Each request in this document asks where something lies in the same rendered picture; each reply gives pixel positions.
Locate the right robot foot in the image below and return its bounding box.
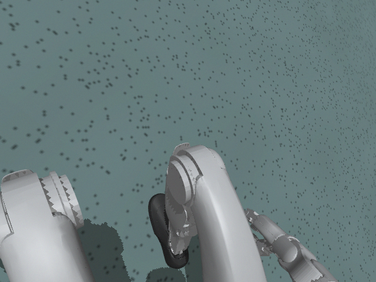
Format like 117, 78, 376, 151
148, 193, 189, 269

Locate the right robot arm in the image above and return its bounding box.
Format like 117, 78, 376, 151
272, 234, 338, 282

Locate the right robot hand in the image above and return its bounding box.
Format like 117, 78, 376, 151
244, 208, 287, 256

